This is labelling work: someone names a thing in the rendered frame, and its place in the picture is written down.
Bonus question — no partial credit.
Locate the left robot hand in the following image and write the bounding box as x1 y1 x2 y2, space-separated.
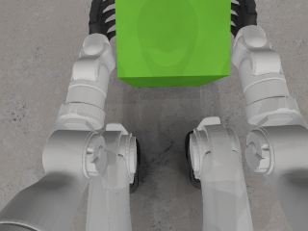
89 0 116 41

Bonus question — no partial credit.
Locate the robot left upper arm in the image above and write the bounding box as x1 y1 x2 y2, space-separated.
0 129 108 231

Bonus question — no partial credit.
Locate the right robot hand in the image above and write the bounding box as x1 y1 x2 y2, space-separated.
230 0 258 38

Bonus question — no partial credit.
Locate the robot right forearm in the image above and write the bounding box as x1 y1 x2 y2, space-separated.
231 25 308 129

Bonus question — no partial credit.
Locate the robot left forearm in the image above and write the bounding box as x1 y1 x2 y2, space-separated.
42 33 116 168

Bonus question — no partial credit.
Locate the robot right foot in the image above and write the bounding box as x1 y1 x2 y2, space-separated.
185 131 202 190

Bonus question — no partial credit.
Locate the robot right upper arm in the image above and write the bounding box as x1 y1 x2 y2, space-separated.
244 124 308 231

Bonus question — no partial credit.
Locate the robot left shin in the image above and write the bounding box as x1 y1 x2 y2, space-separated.
106 122 135 184

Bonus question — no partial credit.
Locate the carton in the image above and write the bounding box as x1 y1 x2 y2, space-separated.
115 0 231 88

